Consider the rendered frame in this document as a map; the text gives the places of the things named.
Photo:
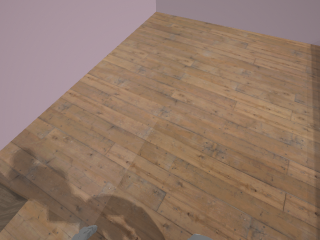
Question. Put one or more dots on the robot left hand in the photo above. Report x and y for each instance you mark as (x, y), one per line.
(85, 233)

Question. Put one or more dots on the cabinet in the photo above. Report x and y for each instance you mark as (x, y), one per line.
(10, 203)

